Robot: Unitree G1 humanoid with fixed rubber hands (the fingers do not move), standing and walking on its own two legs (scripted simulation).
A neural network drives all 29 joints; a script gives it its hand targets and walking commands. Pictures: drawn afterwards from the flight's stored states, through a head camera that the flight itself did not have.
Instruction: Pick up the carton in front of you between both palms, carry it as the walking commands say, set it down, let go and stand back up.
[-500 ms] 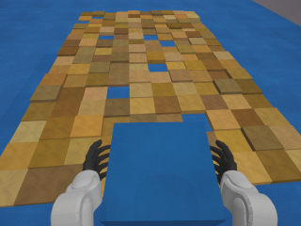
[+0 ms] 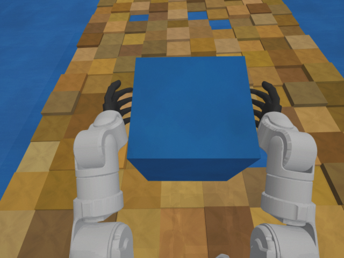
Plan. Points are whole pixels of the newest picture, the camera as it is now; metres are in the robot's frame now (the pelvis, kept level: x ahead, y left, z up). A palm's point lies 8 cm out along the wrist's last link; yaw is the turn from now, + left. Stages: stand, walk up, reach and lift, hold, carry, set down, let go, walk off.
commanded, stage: carry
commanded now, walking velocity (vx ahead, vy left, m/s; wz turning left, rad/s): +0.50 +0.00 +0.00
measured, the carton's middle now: (188, 128) +0.39 +0.01 +0.08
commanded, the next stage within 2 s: none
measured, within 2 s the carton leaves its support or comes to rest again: neither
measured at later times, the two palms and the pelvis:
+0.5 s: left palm (148, 32) +0.71 +0.14 +0.14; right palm (253, 37) +0.67 -0.16 +0.14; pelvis +0.35 +0.03 +0.05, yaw -3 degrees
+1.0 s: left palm out of the picture +0.95 +0.14 +0.21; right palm out of the picture +0.96 -0.16 +0.20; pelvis +0.69 -0.01 +0.08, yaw +0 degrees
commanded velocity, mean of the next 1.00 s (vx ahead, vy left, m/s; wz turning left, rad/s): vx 0.50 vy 0.00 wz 0.00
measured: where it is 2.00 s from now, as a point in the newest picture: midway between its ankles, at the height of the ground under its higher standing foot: (182, 87)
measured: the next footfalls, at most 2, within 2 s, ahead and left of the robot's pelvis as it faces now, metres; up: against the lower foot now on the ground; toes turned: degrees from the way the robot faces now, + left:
left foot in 0.30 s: +0.41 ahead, +0.12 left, +0.04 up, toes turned +4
right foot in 0.68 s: +0.65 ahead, -0.09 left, +0.04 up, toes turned -7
